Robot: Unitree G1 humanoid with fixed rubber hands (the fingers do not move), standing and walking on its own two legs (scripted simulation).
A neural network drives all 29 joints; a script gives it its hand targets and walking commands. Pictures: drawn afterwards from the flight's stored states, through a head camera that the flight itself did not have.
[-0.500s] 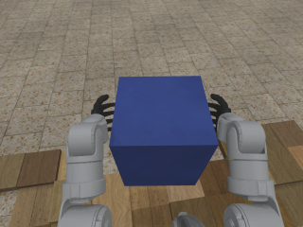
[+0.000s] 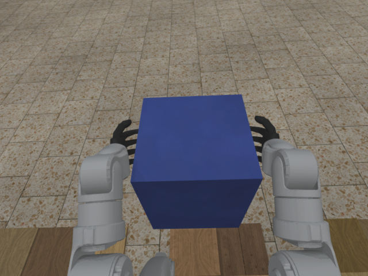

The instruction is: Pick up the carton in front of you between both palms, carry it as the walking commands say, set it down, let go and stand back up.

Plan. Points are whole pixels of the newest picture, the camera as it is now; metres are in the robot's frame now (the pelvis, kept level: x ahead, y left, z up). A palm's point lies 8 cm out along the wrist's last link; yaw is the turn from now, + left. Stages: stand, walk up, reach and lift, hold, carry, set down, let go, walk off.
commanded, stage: carry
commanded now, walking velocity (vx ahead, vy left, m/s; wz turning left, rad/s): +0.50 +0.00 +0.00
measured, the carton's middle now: (194, 166) +0.37 +0.02 +0.03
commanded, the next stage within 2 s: none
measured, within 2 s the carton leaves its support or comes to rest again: neither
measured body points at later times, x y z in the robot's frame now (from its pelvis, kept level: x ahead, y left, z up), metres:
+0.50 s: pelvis +0.35 -0.02 +0.01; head +0.35 -0.03 +0.46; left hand +0.72 +0.11 +0.15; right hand +0.71 -0.19 +0.14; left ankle +0.26 +0.09 -0.71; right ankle +0.45 -0.12 -0.72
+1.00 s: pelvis +0.69 -0.03 -0.03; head +0.71 -0.03 +0.42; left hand +1.05 +0.12 +0.08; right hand +1.04 -0.18 +0.09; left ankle +0.78 +0.03 -0.75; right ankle +0.49 -0.13 -0.67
